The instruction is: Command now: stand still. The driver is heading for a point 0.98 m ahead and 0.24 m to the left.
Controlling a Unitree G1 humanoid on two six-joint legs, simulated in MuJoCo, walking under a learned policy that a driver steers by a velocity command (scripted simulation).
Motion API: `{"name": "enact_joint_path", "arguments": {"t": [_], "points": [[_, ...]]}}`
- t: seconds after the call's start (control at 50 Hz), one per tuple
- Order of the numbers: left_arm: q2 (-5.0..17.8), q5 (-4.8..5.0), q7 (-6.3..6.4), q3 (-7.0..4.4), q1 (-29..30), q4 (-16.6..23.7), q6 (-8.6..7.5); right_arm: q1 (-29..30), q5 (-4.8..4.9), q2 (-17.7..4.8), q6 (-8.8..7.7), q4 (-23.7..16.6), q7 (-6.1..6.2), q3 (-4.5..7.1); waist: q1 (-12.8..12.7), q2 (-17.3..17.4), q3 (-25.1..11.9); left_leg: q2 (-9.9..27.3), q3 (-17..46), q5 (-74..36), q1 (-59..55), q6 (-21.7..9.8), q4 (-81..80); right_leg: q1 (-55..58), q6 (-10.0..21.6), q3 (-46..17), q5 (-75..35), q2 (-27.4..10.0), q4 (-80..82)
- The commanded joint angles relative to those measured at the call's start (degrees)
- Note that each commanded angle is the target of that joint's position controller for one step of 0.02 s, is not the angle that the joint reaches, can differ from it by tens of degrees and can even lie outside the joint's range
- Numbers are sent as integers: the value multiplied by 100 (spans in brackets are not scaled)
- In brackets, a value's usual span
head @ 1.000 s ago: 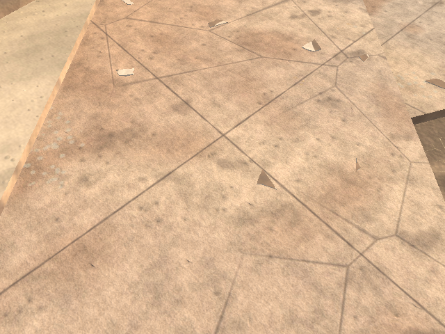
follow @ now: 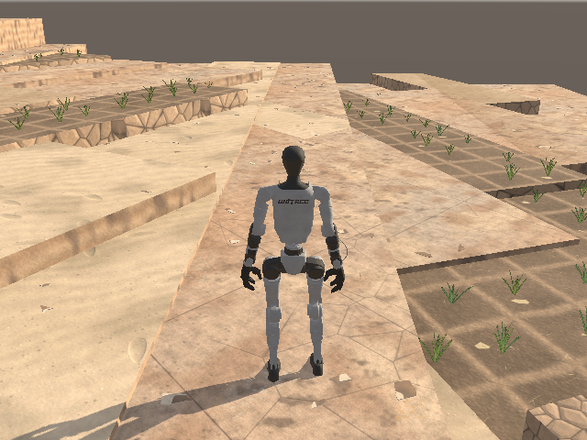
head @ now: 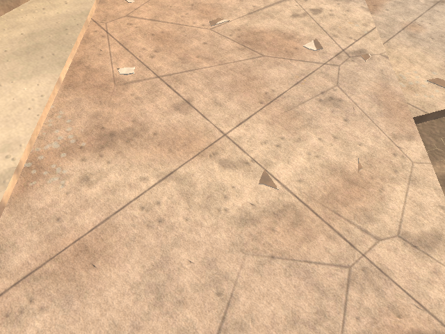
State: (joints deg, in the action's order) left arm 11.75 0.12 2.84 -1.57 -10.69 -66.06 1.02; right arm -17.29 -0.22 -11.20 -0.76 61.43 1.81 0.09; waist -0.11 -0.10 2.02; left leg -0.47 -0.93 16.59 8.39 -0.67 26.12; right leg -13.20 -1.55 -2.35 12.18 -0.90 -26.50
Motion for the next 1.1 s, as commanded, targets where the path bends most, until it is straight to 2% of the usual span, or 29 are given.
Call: {"name": "enact_joint_path", "arguments": {"t": [0.02,0.54,0.56,0.58,0.6,0.62,0.64,0.66,0.68,0.7,0.72,0.74,0.76,0.78,0.8,0.82,0.84,0.86,0.88,0.9,0.92,0.94,0.96,1.02,1.1], "points": [[571,1,19,-69,-172,106,-32,-401,3,-534,-29,-80,16,88,1,29,94,192,185,-606,532,-60,-604,292,173,-14,-722,-47,305],[450,15,37,-33,-492,121,-46,-705,21,-381,-34,-16,30,98,7,30,158,174,176,-687,549,-70,-558,239,167,14,-749,-37,261],[376,12,39,-16,-595,69,-41,-812,21,-332,-26,43,38,90,8,62,21,133,144,-109,493,-90,-614,296,170,109,-243,43,235],[374,38,45,-23,-612,62,-37,-845,55,-417,-7,55,59,126,26,151,102,117,198,844,563,-180,-678,157,193,279,564,205,45],[401,67,49,-44,-604,87,-51,-805,95,-600,7,4,86,188,48,342,267,237,431,1899,689,-352,-791,-153,235,467,1459,369,-261],[402,62,36,-50,-481,173,-100,-852,129,-735,0,-42,101,235,113,527,512,551,879,2743,783,-566,-1048,-612,283,537,1868,409,-598],[308,57,-2,-32,-286,297,-190,-1030,163,-911,-39,-46,99,300,225,840,681,1062,1578,3282,696,-850,-1417,-1058,303,627,1696,393,-1151],[207,64,-58,-4,-154,406,-297,-1062,186,-1118,-91,-66,93,387,270,1108,850,1652,2330,3408,763,-1178,-1738,-1291,354,543,1331,176,-1769],[227,97,-118,-12,-72,483,-394,-983,164,-1113,-147,-118,89,409,237,1062,1004,1974,2711,3195,772,-1376,-1893,-1588,441,372,1320,-53,-2156],[258,142,-171,-26,-27,555,-472,-862,136,-1027,-200,-181,71,402,180,999,1084,2055,2742,2812,626,-1389,-1876,-1846,528,245,1585,-209,-2263],[289,182,-209,-38,-61,605,-542,-713,161,-970,-238,-258,46,400,90,909,1053,1981,2519,2393,474,-1270,-1772,-1839,615,189,1717,-309,-1952],[297,205,-237,-54,-211,581,-602,-528,217,-959,-246,-331,25,404,-48,787,948,1757,2085,1999,516,-1076,-1603,-1391,674,289,1575,-280,-1275],[267,204,-255,-85,-607,409,-642,-313,269,-974,-228,-399,5,407,-264,665,770,1396,1511,1653,879,-882,-1320,-411,670,600,960,-61,-453],[305,168,-261,-154,-1127,144,-639,-318,273,-961,-205,-424,-17,404,-401,515,535,1051,1115,1339,1285,-777,-895,594,542,854,329,279,-150],[408,134,-266,-231,-1693,-35,-618,-199,244,-898,-229,-496,-29,374,-616,222,345,739,723,663,1697,-629,-81,1338,529,536,242,182,7],[862,126,-221,-359,-2514,-118,-614,-40,136,-520,-286,-627,-76,259,-884,-1091,-28,159,-55,436,2418,-266,2093,2078,882,-1274,827,-1019,830],[1335,71,-303,-403,-2970,-111,-700,-79,212,-193,-399,-830,-63,202,-851,-1998,-243,-355,143,1492,3509,-206,3589,2428,1704,-3826,1750,-2111,1818],[967,24,-308,-268,-2348,21,-795,0,329,-450,-487,-855,-79,254,-511,-1046,226,99,654,1276,3979,-344,4545,1995,1794,-3914,2193,-2306,1835],[678,49,-324,-184,-1793,226,-845,106,355,-538,-556,-878,-136,264,-333,-598,528,366,739,589,4203,-487,4726,1727,1579,-3150,2039,-2054,1809],[606,49,-364,-129,-1419,369,-849,101,292,-589,-593,-831,-153,296,-186,-382,541,573,615,45,4096,-524,4545,1543,1369,-2408,1416,-1747,1862],[547,40,-388,-93,-1275,437,-826,186,216,-728,-613,-833,-157,368,-117,-321,571,710,535,-335,3970,-505,4187,1452,1200,-1807,611,-1512,1886],[367,16,-382,-34,-1362,427,-777,233,183,-789,-594,-821,-192,416,-109,-383,485,784,417,-562,3716,-458,3939,1395,1049,-1254,-104,-1253,1884],[336,-6,-355,-14,-1569,384,-740,253,181,-685,-558,-807,-231,413,-129,-476,410,783,278,-701,3589,-385,3794,1391,1019,-923,-705,-1123,1866],[570,-41,-238,-24,-1869,379,-672,875,155,-428,-465,-1055,-270,347,-208,-343,482,764,61,-1058,3767,-137,3094,1332,1152,-519,-1668,-1074,1946],[781,-29,-146,-56,-1960,502,-629,2009,175,-326,-490,-1490,-322,232,-421,-398,674,488,-226,-1782,3232,-47,1398,967,1146,-165,-1582,-972,2198]]}}
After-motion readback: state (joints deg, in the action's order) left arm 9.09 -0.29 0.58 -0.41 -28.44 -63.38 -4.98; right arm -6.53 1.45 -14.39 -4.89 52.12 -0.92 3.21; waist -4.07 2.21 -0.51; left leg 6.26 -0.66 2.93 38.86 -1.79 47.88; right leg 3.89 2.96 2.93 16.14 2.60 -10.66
